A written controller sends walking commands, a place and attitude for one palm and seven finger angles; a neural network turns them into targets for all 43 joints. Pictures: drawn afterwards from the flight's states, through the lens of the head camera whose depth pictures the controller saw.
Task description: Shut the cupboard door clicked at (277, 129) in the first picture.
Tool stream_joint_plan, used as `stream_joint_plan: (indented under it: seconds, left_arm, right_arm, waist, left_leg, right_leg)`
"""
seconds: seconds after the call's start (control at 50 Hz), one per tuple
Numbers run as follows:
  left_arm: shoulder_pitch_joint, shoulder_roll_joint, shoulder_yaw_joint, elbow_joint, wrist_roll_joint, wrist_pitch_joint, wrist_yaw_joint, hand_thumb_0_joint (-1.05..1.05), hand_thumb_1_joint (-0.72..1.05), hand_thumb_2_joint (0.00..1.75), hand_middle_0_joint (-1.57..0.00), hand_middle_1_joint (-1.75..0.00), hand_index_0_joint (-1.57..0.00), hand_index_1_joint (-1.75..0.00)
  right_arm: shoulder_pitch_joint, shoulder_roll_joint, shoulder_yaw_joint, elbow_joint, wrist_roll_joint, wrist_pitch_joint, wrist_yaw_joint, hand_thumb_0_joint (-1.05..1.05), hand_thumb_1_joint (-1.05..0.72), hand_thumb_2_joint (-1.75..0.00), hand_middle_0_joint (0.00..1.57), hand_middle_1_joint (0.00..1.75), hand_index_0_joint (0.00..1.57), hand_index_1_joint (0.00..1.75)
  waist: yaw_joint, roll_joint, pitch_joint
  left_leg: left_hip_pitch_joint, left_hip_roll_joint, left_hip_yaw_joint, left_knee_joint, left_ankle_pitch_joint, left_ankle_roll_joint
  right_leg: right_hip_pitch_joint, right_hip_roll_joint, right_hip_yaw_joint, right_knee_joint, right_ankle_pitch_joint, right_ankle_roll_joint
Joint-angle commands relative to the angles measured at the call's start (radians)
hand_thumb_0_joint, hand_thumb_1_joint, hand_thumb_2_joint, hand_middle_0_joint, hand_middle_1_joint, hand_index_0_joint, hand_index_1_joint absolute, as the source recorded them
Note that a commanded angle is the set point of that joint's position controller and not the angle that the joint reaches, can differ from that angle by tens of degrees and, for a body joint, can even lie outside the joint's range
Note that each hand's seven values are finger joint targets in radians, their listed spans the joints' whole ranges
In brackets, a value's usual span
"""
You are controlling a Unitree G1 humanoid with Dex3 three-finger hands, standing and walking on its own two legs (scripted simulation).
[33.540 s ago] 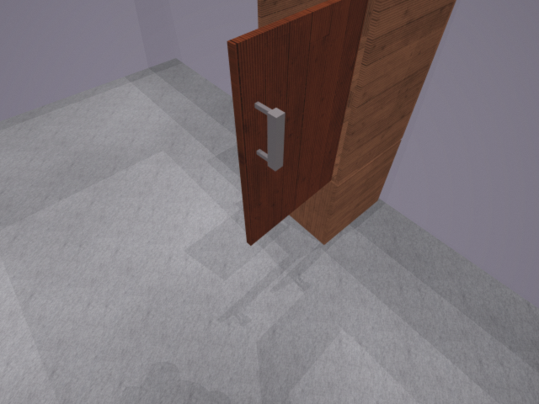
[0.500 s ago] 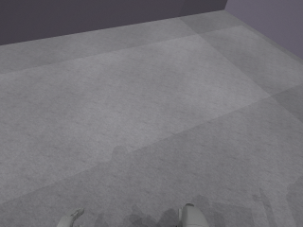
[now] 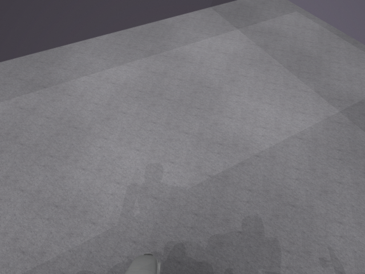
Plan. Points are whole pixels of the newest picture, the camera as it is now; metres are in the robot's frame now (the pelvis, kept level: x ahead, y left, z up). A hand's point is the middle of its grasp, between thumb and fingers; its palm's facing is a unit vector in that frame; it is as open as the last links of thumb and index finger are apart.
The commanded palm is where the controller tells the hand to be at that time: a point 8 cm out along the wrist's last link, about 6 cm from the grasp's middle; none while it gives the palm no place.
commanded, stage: turn to face it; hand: left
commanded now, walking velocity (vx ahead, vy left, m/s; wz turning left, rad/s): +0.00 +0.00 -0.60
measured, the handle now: out of the picture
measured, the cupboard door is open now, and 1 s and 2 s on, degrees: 60 60 60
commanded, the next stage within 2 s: none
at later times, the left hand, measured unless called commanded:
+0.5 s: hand (110, 230) +0.23 +0.22 -0.16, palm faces -0.28 -0.94 -0.22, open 7.4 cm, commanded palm none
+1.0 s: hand (140, 211) +0.29 +0.15 -0.18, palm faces -0.53 -0.83 -0.18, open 7.4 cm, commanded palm none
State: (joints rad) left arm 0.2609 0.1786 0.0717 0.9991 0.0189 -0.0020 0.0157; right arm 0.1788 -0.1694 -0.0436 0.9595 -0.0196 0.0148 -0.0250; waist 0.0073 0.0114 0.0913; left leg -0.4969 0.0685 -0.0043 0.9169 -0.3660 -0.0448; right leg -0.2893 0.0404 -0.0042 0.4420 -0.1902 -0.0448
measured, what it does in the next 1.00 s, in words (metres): walks ahead, turning right: left foot, then right foot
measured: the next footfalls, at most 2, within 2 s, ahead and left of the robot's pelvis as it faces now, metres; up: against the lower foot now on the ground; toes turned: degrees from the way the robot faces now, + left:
left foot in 0.14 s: +0.09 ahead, +0.14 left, +0.00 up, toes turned -3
right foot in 0.60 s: +0.07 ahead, -0.11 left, +0.00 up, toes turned -29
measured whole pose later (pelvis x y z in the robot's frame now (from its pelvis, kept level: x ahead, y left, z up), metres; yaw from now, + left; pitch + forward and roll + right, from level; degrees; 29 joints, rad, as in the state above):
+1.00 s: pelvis +0.11 +0.04 -0.01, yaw -36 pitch +2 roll -1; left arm 0.18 0.22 0.07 0.88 0.01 0.06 -0.01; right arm 0.19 -0.21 -0.04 0.88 -0.01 0.02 -0.02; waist 0.01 -0.04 0.06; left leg -0.33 0.04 0.04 0.61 -0.31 -0.03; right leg -0.36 0.03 0.10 0.62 -0.31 0.02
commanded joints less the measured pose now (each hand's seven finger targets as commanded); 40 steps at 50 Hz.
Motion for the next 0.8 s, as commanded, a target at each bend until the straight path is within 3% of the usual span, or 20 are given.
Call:
stream_joint_plan:
  seconds: [0.0, 0.04, 0.06, 0.08, 0.1, 0.12, 0.14, 0.18, 0.24, 0.42, 0.48, 0.52, 0.54, 0.56, 0.58, 0.6, 0.62, 0.64, 0.7, 0.78]
  left_arm:
    - [0.014, 0.166, 0.039, -0.082, 0.007, -0.013, 0.001, 0.0, 0.9, 0.9, -0.2, -0.3, -0.2, -0.3]
    - [-0.001, 0.17, 0.045, -0.092, 0.007, -0.002, 0.002, 0.0, 0.9, 0.9, -0.2, -0.3, -0.2, -0.3]
    - [-0.021, 0.169, 0.046, -0.102, 0.002, 0.005, 0.001, 0.0, 0.9, 0.9, -0.2, -0.3, -0.2, -0.3]
    - [-0.034, 0.149, 0.042, -0.113, -0.005, 0.011, 0.0, 0.0, 0.9, 0.9, -0.2, -0.3, -0.2, -0.3]
    - [0.006, 0.093, 0.033, -0.125, -0.015, 0.018, -0.004, 0.0, 0.9, 0.9, -0.2, -0.3, -0.2, -0.3]
    - [0.001, 0.09, 0.028, -0.138, -0.016, 0.019, -0.009, 0.0, 0.9, 0.9, -0.2, -0.3, -0.2, -0.3]
    - [-0.015, 0.122, 0.029, -0.146, -0.008, 0.023, -0.011, 0.0, 0.9, 0.9, -0.2, -0.3, -0.2, -0.3]
    - [0.003, 0.129, 0.047, -0.13, 0.006, 0.034, -0.024, 0.0, 0.9, 0.9, -0.2, -0.3, -0.2, -0.3]
    - [0.01, 0.119, 0.044, -0.134, 0.001, 0.047, -0.038, 0.0, 0.9, 0.9, -0.2, -0.3, -0.2, -0.3]
    - [-0.134, 0.092, 0.027, -0.209, 0.005, 0.052, -0.053, 0.0, 0.9, 0.9, -0.2, -0.3, -0.2, -0.3]
    - [-0.131, 0.105, 0.025, -0.214, 0.006, 0.045, -0.053, 0.0, 0.9, 0.9, -0.2, -0.3, -0.2, -0.3]
    - [-0.078, 0.124, 0.029, -0.202, 0.006, 0.037, -0.051, 0.0, 0.9, 0.9, -0.2, -0.3, -0.2, -0.3]
    - [0.01, 0.158, 0.035, -0.179, 0.008, 0.029, -0.046, 0.0, 0.9, 0.9, -0.2, -0.3, -0.2, -0.3]
    - [0.101, 0.259, 0.052, -0.157, 0.018, 0.014, -0.034, 0.0, 0.9, 0.9, -0.2, -0.3, -0.2, -0.3]
    - [0.149, 0.338, 0.066, -0.135, 0.007, 0.011, -0.019, 0.0, 0.9, 0.9, -0.2, -0.3, -0.2, -0.3]
    - [0.135, 0.337, 0.061, -0.138, -0.005, 0.015, -0.006, 0.0, 0.9, 0.9, -0.2, -0.3, -0.2, -0.3]
    - [0.055, 0.3, 0.057, -0.162, -0.001, 0.018, 0.002, 0.0, 0.9, 0.9, -0.2, -0.3, -0.2, -0.3]
    - [-0.025, 0.27, 0.054, -0.185, -0.001, 0.023, 0.008, 0.0, 0.9, 0.9, -0.2, -0.3, -0.2, -0.3]
    - [-0.115, 0.228, 0.03, -0.217, 0.001, 0.018, 0.0, 0.0, 0.9, 0.9, -0.2, -0.3, -0.2, -0.3]
    - [-0.099, 0.242, 0.038, -0.209, 0.007, 0.018, -0.008, 0.0, 0.9, 0.9, -0.2, -0.3, -0.2, -0.3]
  right_arm:
    - [0.061, -0.059, -0.011, -0.056, 0.009, -0.007, -0.003, 0.0, -0.9, -0.9, 0.2, 0.3, 0.2, 0.3]
    - [0.054, -0.073, -0.013, -0.067, 0.014, -0.016, -0.007, 0.0, -0.9, -0.9, 0.2, 0.3, 0.2, 0.3]
    - [0.081, -0.083, -0.016, -0.06, 0.015, -0.023, -0.01, 0.0, -0.9, -0.9, 0.2, 0.3, 0.2, 0.3]
    - [0.118, -0.119, -0.02, -0.052, 0.013, -0.032, -0.014, 0.0, -0.9, -0.9, 0.2, 0.3, 0.2, 0.3]
    - [0.117, -0.201, -0.033, -0.062, 0.001, -0.042, -0.018, 0.0, -0.9, -0.9, 0.2, 0.3, 0.2, 0.3]
    - [0.133, -0.262, -0.046, -0.078, -0.009, -0.036, -0.021, 0.0, -0.9, -0.9, 0.2, 0.3, 0.2, 0.3]
    - [0.103, -0.254, -0.041, -0.092, -0.011, -0.027, -0.021, 0.0, -0.9, -0.9, 0.2, 0.3, 0.2, 0.3]
    - [0.025, -0.207, -0.026, -0.116, -0.015, -0.034, -0.03, 0.0, -0.9, -0.9, 0.2, 0.3, 0.2, 0.3]
    - [-0.009, -0.182, -0.017, -0.134, -0.008, -0.031, -0.029, 0.0, -0.9, -0.9, 0.2, 0.3, 0.2, 0.3]
    - [0.09, -0.216, -0.045, -0.097, -0.012, -0.021, -0.014, 0.0, -0.9, -0.9, 0.2, 0.3, 0.2, 0.3]
    - [0.078, -0.237, -0.054, -0.097, -0.012, -0.017, -0.008, 0.0, -0.9, -0.9, 0.2, 0.3, 0.2, 0.3]
    - [0.058, -0.249, -0.057, -0.102, -0.008, -0.015, -0.004, 0.0, -0.9, -0.9, 0.2, 0.3, 0.2, 0.3]
    - [0.037, -0.247, -0.058, -0.112, 0.0, -0.014, 0.003, 0.0, -0.9, -0.9, 0.2, 0.3, 0.2, 0.3]
    - [0.038, -0.192, -0.046, -0.136, 0.011, -0.013, 0.01, 0.0, -0.9, -0.9, 0.2, 0.3, 0.2, 0.3]
    - [-0.021, -0.143, -0.028, -0.184, 0.012, -0.005, 0.008, 0.0, -0.9, -0.9, 0.2, 0.3, 0.2, 0.3]
    - [-0.008, -0.171, -0.024, -0.178, 0.014, 0.015, -0.002, 0.0, -0.9, -0.9, 0.2, 0.3, 0.2, 0.3]
    - [-0.025, -0.156, -0.025, -0.177, 0.012, 0.018, -0.001, 0.0, -0.9, -0.9, 0.2, 0.3, 0.2, 0.3]
    - [-0.021, -0.156, -0.029, -0.165, 0.008, 0.017, 0.001, 0.0, -0.9, -0.9, 0.2, 0.3, 0.2, 0.3]
    - [0.036, -0.168, -0.032, -0.128, 0.001, 0.024, 0.012, 0.0, -0.9, -0.9, 0.2, 0.3, 0.2, 0.3]
    - [0.058, -0.153, -0.029, -0.125, 0.001, 0.022, 0.013, 0.0, -0.9, -0.9, 0.2, 0.3, 0.2, 0.3]
  waist:
    - [-0.014, -0.168, -0.166]
    - [-0.02, -0.174, -0.163]
    - [-0.041, -0.162, -0.16]
    - [-0.058, -0.111, -0.173]
    - [-0.046, 0.13, -0.183]
    - [-0.059, 0.259, -0.171]
    - [-0.049, 0.145, -0.124]
    - [-0.008, 0.141, -0.11]
    - [0.008, 0.159, -0.118]
    - [-0.049, 0.201, -0.117]
    - [-0.041, 0.209, -0.117]
    - [-0.001, 0.177, -0.133]
    - [0.052, 0.108, -0.166]
    - [0.093, -0.14, -0.236]
    - [0.108, -0.31, -0.219]
    - [0.089, -0.251, -0.207]
    - [0.065, -0.218, -0.143]
    - [0.039, -0.24, -0.132]
    - [-0.02, -0.187, -0.121]
    - [-0.019, -0.144, -0.136]
  left_leg:
    - [0.092, -0.039, 0.022, -0.117, 0.005, -0.016]
    - [0.194, -0.049, 0.006, -0.247, 0.042, -0.013]
    - [0.291, -0.055, 0.01, -0.36, 0.114, -0.012]
    - [0.418, -0.006, -0.007, -0.477, 0.183, -0.004]
    - [0.513, 0.2, -0.21, -0.574, 0.281, 0.063]
    - [0.482, 0.399, -0.373, -0.62, 0.428, 0.177]
    - [0.384, 0.418, -0.333, -0.609, 0.424, 0.227]
    - [0.384, 0.342, -0.215, -0.59, 0.627, 0.209]
    - [0.403, 0.263, -0.022, -0.551, 0.693, 0.175]
    - [0.488, 0.274, 0.124, -0.497, 0.731, 0.16]
    - [0.465, 0.296, 0.143, -0.451, 0.718, 0.144]
    - [0.408, 0.283, 0.17, -0.36, 0.68, 0.104]
    - [0.333, 0.252, 0.208, -0.228, 0.628, 0.067]
    - [0.134, 0.15, 0.257, 0.007, 0.32, 0.009]
    - [-0.088, -0.004, 0.19, 0.235, -0.293, -0.032]
    - [-0.098, 0.027, 0.033, 0.326, -0.289, -0.021]
    - [-0.158, 0.042, -0.001, 0.346, -0.217, -0.017]
    - [-0.164, 0.058, -0.006, 0.342, -0.141, -0.022]
    - [-0.038, 0.044, 0.008, 0.259, -0.014, -0.039]
    - [0.003, 0.009, 0.03, 0.092, -0.005, -0.046]
  right_leg:
    - [0.083, -0.241, 0.263, -0.072, 0.428, -0.138]
    - [0.026, -0.232, 0.304, -0.031, 0.351, -0.118]
    - [-0.029, -0.207, 0.293, -0.003, 0.29, -0.088]
    - [-0.11, -0.151, 0.25, 0.054, 0.166, -0.043]
    - [-0.25, -0.015, 0.154, 0.198, -0.122, 0.016]
    - [-0.299, 0.026, 0.025, 0.451, -0.453, 0.061]
    - [-0.265, -0.035, 0.06, 0.585, -0.433, 0.062]
    - [-0.304, -0.052, 0.046, 0.726, -0.342, 0.089]
    - [-0.288, -0.079, 0.009, 0.748, -0.263, 0.104]
    - [-0.215, -0.078, -0.088, 0.421, -0.2, 0.092]
    - [-0.134, -0.061, -0.112, 0.305, -0.192, 0.067]
    - [-0.005, -0.051, -0.116, 0.161, -0.08, 0.044]
    - [0.137, -0.061, -0.097, 0.052, 0.059, 0.025]
    - [0.345, -0.247, 0.138, -0.02, 0.332, -0.043]
    - [0.376, -0.436, 0.408, -0.024, 0.768, -0.165]
    - [0.296, -0.464, 0.398, -0.058, 0.633, -0.213]
    - [0.251, -0.408, 0.358, -0.083, 0.458, -0.199]
    - [0.222, -0.361, 0.338, -0.092, 0.345, -0.17]
    - [0.06, -0.268, 0.208, -0.108, 0.234, -0.119]
    - [0.071, -0.245, 0.23, -0.105, 0.151, -0.124]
